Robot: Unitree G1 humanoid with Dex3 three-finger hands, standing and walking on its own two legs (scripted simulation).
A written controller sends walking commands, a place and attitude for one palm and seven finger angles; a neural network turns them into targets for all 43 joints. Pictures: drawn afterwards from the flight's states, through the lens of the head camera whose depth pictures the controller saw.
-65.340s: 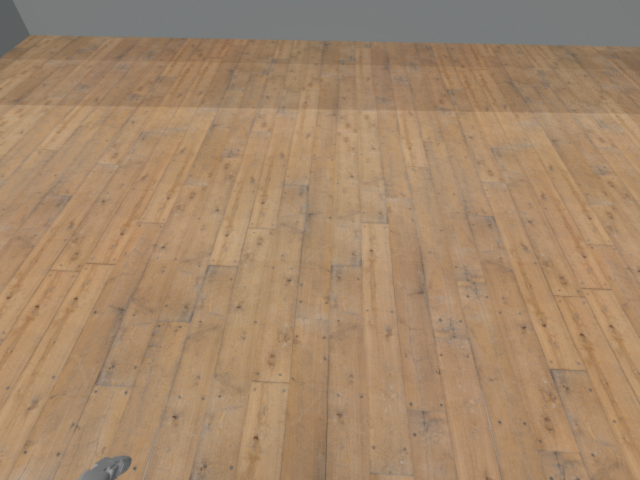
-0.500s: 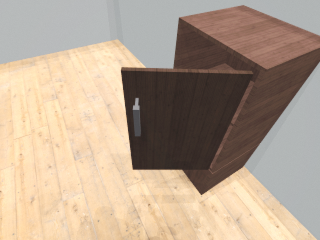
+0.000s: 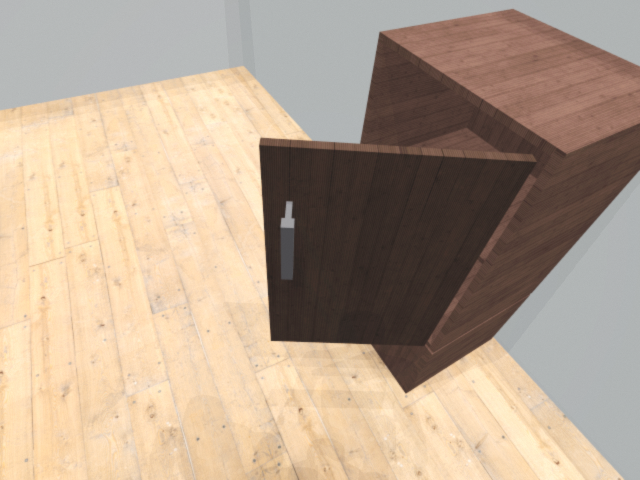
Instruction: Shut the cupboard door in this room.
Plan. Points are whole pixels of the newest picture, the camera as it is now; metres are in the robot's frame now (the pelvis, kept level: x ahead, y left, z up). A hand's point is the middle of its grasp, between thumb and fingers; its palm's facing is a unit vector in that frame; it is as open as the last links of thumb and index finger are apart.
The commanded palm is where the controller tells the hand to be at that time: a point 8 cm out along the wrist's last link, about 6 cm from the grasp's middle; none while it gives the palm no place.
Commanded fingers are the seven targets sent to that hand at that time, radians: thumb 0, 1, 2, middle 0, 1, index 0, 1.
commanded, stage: look again from close up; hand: left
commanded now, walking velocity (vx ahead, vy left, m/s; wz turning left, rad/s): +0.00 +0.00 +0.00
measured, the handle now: (288, 241) +0.48 +0.09 -0.02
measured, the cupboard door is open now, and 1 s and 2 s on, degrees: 59 59 59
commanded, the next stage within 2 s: shuffle to correct the standing spot in 0.30 s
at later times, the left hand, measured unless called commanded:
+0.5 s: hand out of the picture +0.04 +0.15 -0.18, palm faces +0.00 -0.98 -0.19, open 7.3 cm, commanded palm none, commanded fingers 0.00 0.90 0.90 -0.20 -0.30 -0.20 -0.30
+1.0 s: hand out of the picture +0.03 +0.05 -0.19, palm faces +0.09 -0.98 -0.16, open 7.3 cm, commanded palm none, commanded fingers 0.00 0.90 0.90 -0.20 -0.30 -0.20 -0.30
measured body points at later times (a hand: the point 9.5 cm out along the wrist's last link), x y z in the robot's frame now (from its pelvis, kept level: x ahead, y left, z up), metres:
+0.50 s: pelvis +0.02 -0.02 +0.00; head +0.04 -0.01 +0.45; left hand +0.05 +0.20 -0.17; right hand +0.02 -0.24 -0.15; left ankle +0.00 +0.02 -0.74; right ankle -0.01 -0.17 -0.74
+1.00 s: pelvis +0.03 -0.11 -0.01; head +0.06 -0.09 +0.44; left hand +0.03 +0.11 -0.17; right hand +0.05 -0.35 -0.15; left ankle -0.02 -0.01 -0.69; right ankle +0.03 -0.18 -0.74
